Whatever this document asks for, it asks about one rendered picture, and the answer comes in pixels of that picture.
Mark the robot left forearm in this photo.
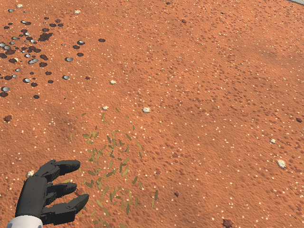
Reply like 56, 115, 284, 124
6, 215, 43, 228

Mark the robot left hand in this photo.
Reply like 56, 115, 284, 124
14, 160, 89, 226

